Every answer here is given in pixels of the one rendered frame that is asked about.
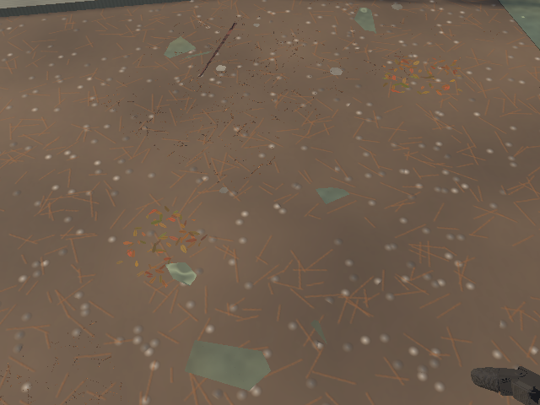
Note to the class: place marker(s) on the robot right hand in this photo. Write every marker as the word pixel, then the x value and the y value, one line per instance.
pixel 522 384

